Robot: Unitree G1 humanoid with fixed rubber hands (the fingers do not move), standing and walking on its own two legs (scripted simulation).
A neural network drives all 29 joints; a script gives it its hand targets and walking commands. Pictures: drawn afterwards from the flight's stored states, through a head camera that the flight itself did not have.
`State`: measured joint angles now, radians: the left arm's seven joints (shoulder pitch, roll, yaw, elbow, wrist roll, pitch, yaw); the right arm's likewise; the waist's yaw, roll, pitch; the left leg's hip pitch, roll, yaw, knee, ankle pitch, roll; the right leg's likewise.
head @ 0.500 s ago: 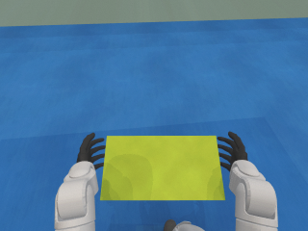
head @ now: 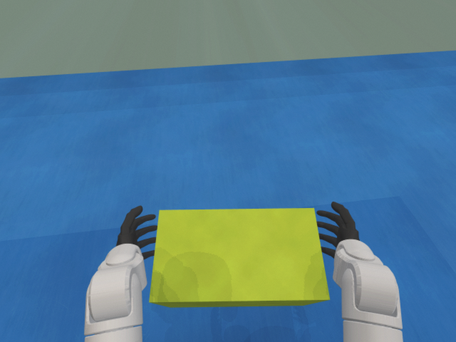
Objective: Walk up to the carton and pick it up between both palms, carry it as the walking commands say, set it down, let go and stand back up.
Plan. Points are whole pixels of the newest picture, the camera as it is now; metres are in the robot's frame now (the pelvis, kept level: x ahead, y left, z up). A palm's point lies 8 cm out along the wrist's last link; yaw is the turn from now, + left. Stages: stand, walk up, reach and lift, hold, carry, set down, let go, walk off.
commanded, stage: carry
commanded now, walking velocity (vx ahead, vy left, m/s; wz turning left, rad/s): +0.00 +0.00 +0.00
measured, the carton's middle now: (236, 261) +0.29 +0.00 -0.03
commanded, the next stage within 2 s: none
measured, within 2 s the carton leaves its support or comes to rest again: neither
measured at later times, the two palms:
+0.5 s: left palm (122, 230) +0.31 +0.20 +0.05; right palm (323, 232) +0.30 -0.15 +0.05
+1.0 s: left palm (113, 238) +0.30 +0.21 +0.05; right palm (317, 240) +0.29 -0.14 +0.05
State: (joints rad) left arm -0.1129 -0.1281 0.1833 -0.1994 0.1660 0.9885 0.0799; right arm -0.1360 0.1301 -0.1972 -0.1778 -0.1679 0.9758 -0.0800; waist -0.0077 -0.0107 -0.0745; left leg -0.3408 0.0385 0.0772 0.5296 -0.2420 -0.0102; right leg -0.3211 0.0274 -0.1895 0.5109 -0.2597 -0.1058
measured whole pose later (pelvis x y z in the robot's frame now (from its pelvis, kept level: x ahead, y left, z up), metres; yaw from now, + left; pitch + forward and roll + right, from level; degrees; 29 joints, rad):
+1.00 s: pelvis +0.03 +0.05 +0.00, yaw -1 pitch +3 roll +0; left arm -0.12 -0.13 0.20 0.01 0.20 0.82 0.06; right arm -0.13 0.12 -0.23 0.01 -0.21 0.81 -0.05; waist 0.00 0.01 -0.13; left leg -0.28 -0.01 0.13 0.51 -0.28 0.06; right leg -0.29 -0.02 -0.14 0.52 -0.29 -0.03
